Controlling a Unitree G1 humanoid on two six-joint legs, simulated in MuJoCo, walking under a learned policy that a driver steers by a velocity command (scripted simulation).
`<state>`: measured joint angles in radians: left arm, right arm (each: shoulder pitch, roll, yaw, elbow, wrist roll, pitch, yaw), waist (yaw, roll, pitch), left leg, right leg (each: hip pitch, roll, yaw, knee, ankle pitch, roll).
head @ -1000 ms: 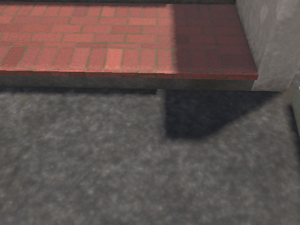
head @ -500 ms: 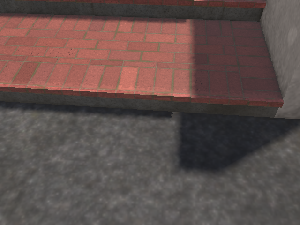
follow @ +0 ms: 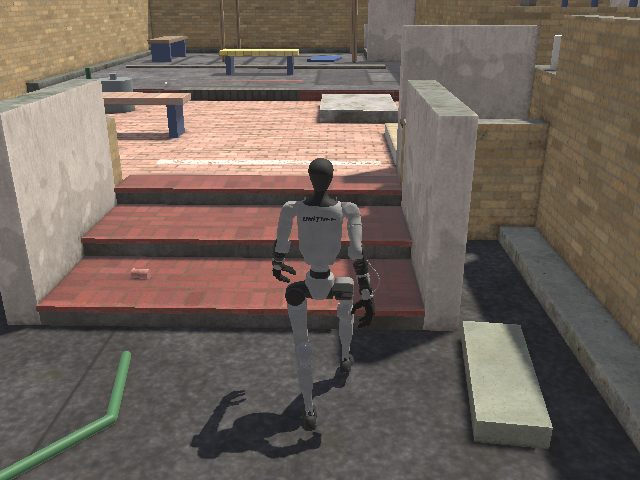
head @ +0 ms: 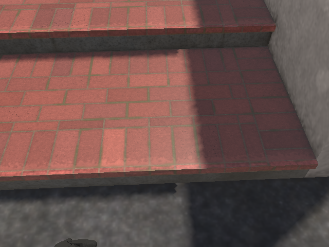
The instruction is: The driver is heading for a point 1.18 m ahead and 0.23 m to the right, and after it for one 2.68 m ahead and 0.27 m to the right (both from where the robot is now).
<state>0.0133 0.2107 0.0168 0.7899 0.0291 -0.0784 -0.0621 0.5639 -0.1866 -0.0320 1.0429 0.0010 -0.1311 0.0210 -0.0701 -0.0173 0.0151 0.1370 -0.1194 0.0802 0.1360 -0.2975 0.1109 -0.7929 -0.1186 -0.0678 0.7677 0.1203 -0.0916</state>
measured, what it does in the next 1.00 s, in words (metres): walks ahead: right foot, then left foot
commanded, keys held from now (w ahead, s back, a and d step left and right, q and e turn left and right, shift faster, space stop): shift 0.74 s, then e+shift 0.16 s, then w+e+shift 0.10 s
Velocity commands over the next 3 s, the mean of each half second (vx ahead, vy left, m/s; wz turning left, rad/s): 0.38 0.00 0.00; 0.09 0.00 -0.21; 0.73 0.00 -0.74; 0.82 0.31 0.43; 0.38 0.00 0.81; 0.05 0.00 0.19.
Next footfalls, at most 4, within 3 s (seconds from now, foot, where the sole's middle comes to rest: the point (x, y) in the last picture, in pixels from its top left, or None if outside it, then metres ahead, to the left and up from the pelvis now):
0.12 right None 0.36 -0.07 -0.77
0.54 left None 0.43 0.13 -0.77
1.14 right None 0.32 -0.08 -0.77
1.48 left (172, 207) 0.66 -0.04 -0.77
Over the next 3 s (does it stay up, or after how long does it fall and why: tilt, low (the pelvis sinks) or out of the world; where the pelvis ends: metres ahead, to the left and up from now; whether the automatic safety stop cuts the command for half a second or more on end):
stays up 1.49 -0.35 0.27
